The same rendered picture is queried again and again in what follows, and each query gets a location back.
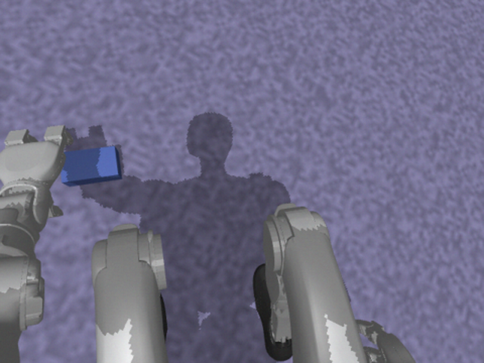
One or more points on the left robot arm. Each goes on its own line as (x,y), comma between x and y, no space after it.
(24,207)

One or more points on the small box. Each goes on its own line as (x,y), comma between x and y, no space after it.
(90,166)

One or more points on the right robot hand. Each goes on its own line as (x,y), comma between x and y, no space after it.
(390,348)

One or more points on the right robot foot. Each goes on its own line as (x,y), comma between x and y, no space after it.
(277,350)

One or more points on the left robot hand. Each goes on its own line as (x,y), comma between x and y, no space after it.
(26,158)

